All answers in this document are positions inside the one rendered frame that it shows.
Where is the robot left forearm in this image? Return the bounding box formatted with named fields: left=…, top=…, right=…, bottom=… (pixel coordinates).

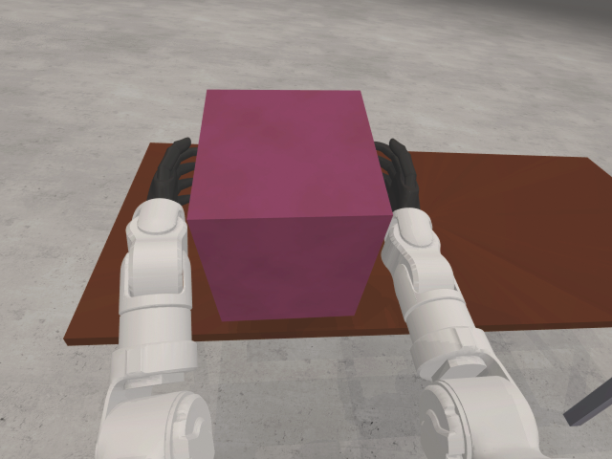
left=95, top=198, right=198, bottom=459

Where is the robot right forearm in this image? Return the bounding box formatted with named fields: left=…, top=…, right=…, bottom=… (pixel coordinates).
left=381, top=208, right=539, bottom=446

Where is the table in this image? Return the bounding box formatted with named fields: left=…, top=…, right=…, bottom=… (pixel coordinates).
left=63, top=142, right=612, bottom=426

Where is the right robot hand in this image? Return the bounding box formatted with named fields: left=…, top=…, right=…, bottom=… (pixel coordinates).
left=374, top=139, right=420, bottom=212

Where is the carton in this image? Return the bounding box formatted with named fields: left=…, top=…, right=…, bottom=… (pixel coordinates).
left=186, top=90, right=393, bottom=321

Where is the left robot hand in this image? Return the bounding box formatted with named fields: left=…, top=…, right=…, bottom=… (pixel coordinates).
left=146, top=138, right=198, bottom=206

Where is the robot right upper arm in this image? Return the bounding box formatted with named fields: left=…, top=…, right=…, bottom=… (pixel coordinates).
left=419, top=376, right=571, bottom=459

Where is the robot left upper arm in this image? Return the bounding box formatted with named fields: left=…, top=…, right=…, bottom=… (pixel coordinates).
left=97, top=391, right=215, bottom=459

